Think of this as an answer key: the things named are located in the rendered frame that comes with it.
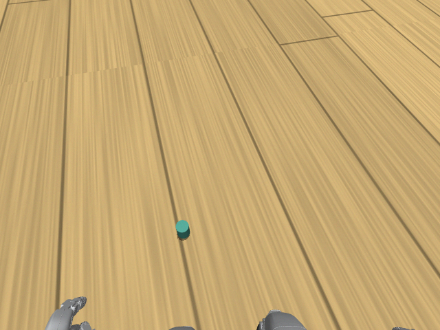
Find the tin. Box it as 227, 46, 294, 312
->
176, 220, 190, 239

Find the left robot hand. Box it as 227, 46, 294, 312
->
45, 296, 96, 330

